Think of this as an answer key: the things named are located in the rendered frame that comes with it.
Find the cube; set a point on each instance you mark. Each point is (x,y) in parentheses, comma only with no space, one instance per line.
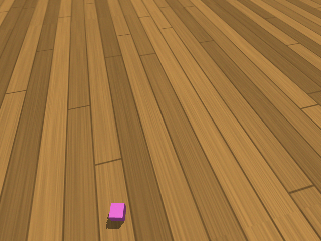
(117,212)

